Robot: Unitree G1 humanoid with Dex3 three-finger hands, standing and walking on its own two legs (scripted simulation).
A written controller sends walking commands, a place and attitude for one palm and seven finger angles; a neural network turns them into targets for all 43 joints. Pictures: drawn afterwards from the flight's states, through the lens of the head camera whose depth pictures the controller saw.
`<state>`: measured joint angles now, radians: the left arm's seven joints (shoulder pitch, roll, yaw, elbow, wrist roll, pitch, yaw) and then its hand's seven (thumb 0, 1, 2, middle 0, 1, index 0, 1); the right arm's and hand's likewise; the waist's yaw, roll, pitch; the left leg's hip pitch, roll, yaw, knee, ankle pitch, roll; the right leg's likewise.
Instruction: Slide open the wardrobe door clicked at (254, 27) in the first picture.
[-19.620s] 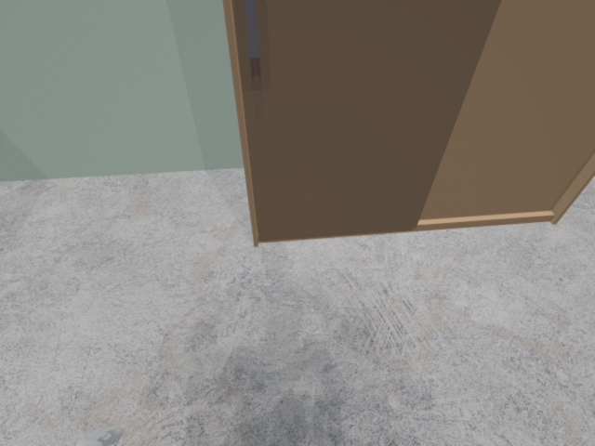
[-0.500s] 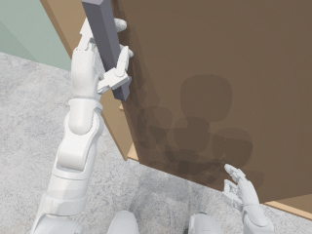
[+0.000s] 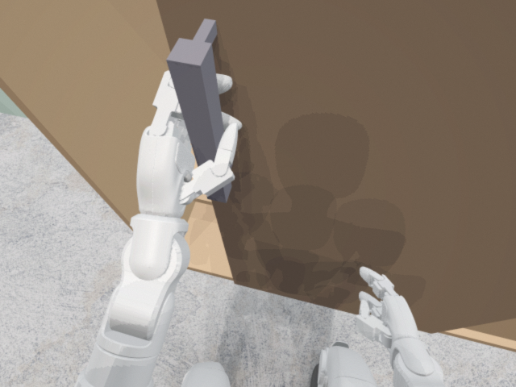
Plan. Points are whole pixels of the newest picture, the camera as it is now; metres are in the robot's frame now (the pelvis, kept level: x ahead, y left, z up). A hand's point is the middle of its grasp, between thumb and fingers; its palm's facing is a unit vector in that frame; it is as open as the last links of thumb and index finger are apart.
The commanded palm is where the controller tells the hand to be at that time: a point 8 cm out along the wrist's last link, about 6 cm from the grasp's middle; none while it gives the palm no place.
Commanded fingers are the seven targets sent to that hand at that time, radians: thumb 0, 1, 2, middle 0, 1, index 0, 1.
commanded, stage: step sideways, sliding the door along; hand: left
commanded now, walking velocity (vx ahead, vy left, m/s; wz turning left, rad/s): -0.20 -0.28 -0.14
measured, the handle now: (214, 128) +0.36 +0.13 +0.19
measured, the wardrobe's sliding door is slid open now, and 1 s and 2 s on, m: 0.25 0.53 0.53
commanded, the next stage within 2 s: stop walking and hold the door there in 1.02 s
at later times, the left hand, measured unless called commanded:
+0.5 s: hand (396, 209) +0.30 -0.07 +0.18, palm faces -0.08 -0.99 -0.10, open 7.8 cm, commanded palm +0.29 -0.04 +0.18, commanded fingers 0.00 0.90 0.90 -0.45 -1.40 -0.45 -1.40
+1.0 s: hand (512, 225) +0.30 -0.17 +0.19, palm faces +0.04 -1.00 -0.06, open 6.7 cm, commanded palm +0.28 -0.18 +0.18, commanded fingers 0.00 0.90 0.90 -0.45 -1.40 -0.45 -1.40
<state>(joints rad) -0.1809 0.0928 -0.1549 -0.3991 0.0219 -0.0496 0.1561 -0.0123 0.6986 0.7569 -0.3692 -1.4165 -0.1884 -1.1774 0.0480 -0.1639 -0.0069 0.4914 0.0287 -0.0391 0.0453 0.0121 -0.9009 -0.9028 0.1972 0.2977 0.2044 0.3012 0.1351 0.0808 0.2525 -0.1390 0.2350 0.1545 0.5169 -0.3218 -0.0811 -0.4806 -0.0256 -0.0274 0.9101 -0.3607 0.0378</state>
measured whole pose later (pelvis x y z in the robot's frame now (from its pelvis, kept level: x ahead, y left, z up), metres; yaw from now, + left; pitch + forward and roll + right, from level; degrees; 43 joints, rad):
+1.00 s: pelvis -0.10 -0.28 -0.01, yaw -7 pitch -3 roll -3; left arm -0.52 0.22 0.02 0.08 -0.06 0.00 0.14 0.01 0.69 0.85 -0.46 -1.40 -0.18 -1.31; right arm 0.12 -0.18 0.00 0.64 0.03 0.05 -0.04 0.01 -0.90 -0.90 0.20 0.30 0.20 0.30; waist 0.08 0.00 0.16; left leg -0.24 0.17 0.14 0.60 -0.30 -0.03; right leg -0.50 -0.01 -0.03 1.03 -0.35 0.01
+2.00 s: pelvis -0.09 -0.37 +0.00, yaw -10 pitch -1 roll -1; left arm -0.35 0.40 0.29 0.37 -0.07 -0.05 0.16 -0.07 0.65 0.78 -0.45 -1.40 -0.30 -1.39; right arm 0.22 -0.26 0.02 0.72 0.04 -0.03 -0.11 0.01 -0.90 -0.90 0.20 0.30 0.21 0.30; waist -0.01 0.02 -0.07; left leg -0.26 0.04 0.22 0.49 -0.22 0.07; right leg -0.23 -0.02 -0.06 0.47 -0.22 0.01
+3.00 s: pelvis -0.13 -0.23 -0.01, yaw -15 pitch -1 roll -1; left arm -0.43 0.32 0.18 0.19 -0.07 -0.02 0.13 -0.07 0.63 0.73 -0.42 -1.39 -0.27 -1.36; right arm 0.17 -0.21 0.02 0.70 0.04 -0.03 -0.09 0.01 -0.90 -0.90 0.20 0.30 0.20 0.30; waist -0.01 0.00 0.05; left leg -0.28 0.10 0.07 0.57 -0.26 -0.04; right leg -0.21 -0.04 -0.06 0.53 -0.29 0.03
